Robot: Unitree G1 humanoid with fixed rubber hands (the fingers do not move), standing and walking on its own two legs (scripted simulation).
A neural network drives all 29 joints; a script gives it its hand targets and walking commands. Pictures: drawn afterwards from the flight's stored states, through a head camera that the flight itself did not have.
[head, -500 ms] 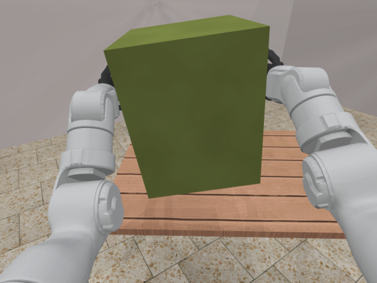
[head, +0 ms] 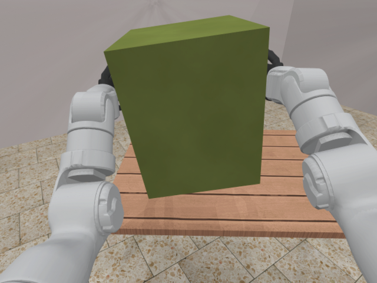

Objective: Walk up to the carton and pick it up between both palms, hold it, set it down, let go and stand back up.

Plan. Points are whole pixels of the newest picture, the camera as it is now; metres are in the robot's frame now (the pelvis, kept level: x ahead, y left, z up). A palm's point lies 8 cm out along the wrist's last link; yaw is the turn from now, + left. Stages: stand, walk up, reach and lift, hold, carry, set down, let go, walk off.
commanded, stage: hold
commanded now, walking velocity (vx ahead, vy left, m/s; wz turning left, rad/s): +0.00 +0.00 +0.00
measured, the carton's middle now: (191, 101) +0.40 -0.01 +0.29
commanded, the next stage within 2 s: none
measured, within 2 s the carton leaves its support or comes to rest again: neither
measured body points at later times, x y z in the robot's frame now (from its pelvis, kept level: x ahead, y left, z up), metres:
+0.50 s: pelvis +0.00 +0.00 +0.00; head -0.11 +0.02 +0.43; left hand +0.38 +0.16 +0.32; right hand +0.37 -0.17 +0.34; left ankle +0.03 +0.13 -0.74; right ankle +0.01 -0.12 -0.74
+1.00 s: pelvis +0.00 +0.00 +0.00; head -0.11 +0.02 +0.43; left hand +0.38 +0.16 +0.31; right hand +0.37 -0.16 +0.34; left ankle +0.03 +0.13 -0.74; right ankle +0.01 -0.12 -0.74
